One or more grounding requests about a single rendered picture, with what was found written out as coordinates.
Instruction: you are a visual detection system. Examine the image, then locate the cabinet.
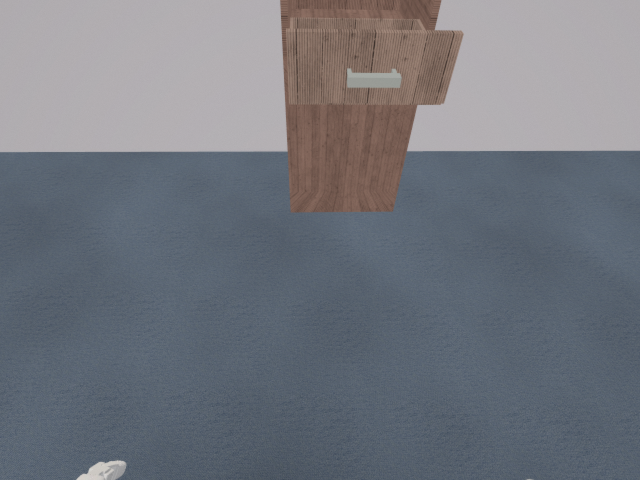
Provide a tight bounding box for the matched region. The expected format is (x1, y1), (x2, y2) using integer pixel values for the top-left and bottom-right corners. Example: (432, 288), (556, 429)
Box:
(280, 0), (441, 213)

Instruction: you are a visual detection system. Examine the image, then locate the handle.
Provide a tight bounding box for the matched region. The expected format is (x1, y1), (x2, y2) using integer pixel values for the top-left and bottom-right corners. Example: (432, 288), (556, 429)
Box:
(347, 68), (402, 88)

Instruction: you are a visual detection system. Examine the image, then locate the drawer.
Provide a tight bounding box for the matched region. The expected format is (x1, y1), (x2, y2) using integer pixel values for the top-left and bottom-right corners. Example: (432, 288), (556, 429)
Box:
(286, 17), (464, 105)

